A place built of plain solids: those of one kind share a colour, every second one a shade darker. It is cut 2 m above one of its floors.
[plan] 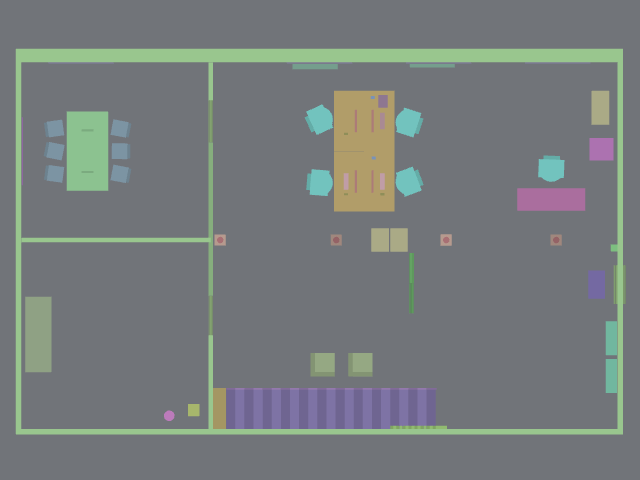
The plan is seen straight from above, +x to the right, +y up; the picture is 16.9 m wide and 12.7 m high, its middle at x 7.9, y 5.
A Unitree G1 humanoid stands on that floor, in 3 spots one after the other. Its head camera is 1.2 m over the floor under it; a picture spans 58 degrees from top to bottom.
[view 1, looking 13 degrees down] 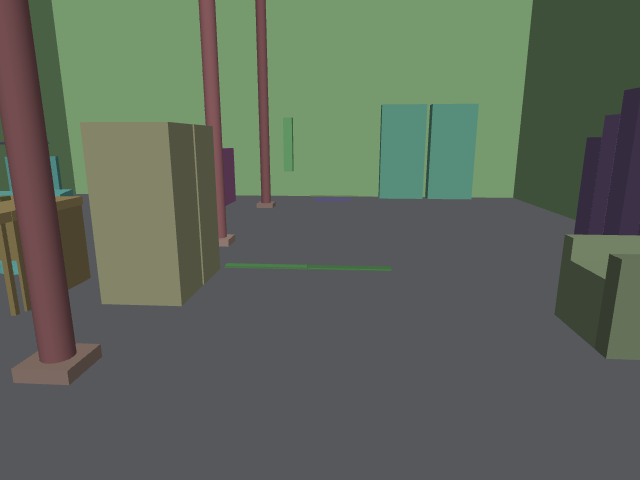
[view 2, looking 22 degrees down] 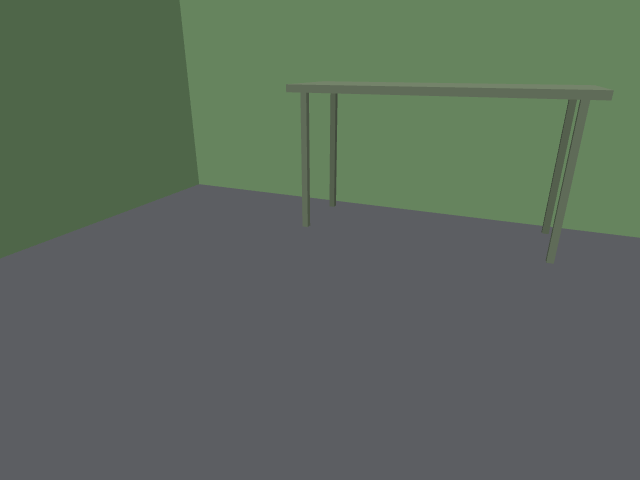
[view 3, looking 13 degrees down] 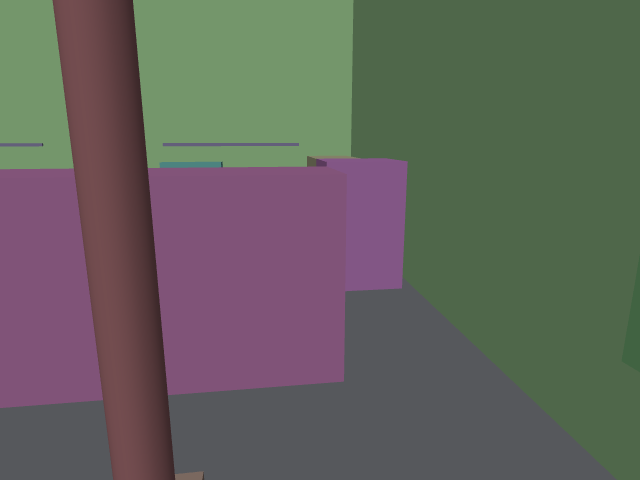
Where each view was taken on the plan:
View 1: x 6.32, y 3.46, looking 4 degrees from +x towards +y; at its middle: ground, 5.33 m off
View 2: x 3.71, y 3.00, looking -157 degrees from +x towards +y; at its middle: ground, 3.20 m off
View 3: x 14.52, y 3.82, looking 82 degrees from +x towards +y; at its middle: reception_counter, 2.02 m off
